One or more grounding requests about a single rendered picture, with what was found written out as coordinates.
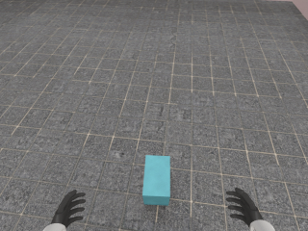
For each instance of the right robot hand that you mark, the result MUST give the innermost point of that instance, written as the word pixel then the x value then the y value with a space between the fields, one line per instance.
pixel 249 210

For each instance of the robot right forearm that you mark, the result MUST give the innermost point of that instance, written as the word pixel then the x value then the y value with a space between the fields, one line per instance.
pixel 260 225

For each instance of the left robot hand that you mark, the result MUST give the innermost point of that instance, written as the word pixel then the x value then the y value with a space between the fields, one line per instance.
pixel 63 214

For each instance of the carton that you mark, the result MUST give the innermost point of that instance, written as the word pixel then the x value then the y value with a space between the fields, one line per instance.
pixel 156 180

